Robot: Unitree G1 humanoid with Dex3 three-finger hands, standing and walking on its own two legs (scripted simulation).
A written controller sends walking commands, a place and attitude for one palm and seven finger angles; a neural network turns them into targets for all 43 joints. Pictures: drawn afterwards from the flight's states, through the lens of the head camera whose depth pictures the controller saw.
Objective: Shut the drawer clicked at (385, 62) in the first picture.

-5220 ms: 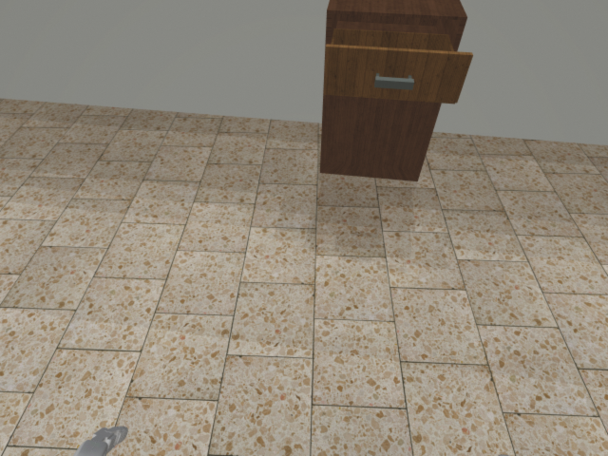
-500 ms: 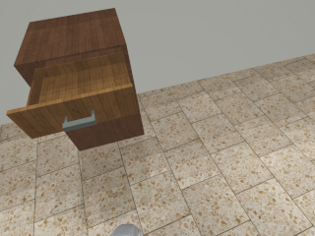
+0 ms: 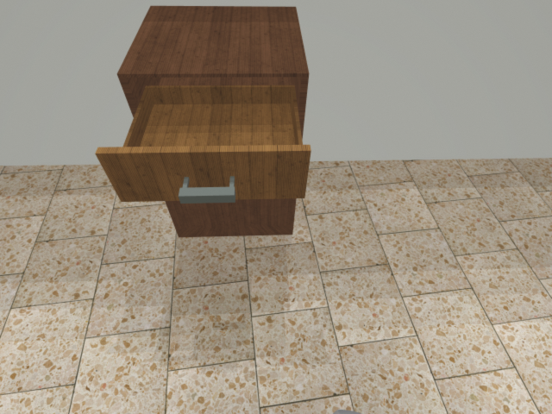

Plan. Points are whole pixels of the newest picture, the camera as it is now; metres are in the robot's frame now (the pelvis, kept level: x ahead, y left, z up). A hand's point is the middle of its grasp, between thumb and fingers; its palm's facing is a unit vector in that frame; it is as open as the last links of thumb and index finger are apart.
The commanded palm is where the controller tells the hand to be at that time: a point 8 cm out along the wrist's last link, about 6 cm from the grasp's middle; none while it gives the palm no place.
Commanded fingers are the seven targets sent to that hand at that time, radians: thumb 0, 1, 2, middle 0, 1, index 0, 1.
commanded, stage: turn to face it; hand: left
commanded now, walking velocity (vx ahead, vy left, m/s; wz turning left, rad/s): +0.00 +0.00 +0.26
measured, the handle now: (208, 187) +0.57 +0.19 -0.09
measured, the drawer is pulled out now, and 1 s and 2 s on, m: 0.29 0.29 0.29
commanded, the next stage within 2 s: take the last steps up to it in 0.02 s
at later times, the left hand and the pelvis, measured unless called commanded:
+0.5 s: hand out of the picture -0.05 +0.16 -0.17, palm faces +0.19 -0.96 -0.20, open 7.3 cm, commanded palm none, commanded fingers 0.00 0.90 0.90 -0.20 -0.30 -0.20 -0.30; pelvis +0.01 -0.01 +0.01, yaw +7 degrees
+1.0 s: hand (179, 370) +0.21 +0.19 -0.17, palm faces +0.06 -0.98 -0.18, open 7.4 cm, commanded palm none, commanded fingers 0.00 0.90 0.90 -0.20 -0.30 -0.20 -0.30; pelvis +0.14 +0.00 +0.00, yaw +4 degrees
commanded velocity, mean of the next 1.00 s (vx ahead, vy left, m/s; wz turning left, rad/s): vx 0.26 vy -0.05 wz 0.01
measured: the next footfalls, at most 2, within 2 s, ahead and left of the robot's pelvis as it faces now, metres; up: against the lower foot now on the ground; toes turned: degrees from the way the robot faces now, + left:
right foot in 0.10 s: +0.05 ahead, -0.13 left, +0.00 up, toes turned -3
left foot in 0.56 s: +0.05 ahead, +0.12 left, +0.00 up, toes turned +13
